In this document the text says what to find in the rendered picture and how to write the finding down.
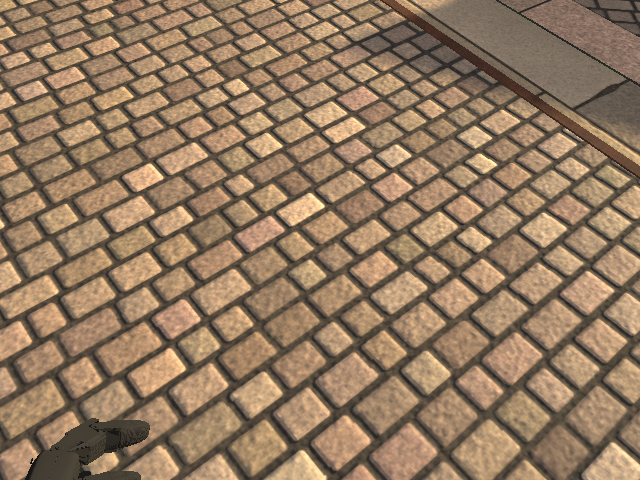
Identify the robot left hand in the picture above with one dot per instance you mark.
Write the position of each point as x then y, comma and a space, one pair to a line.
84, 444

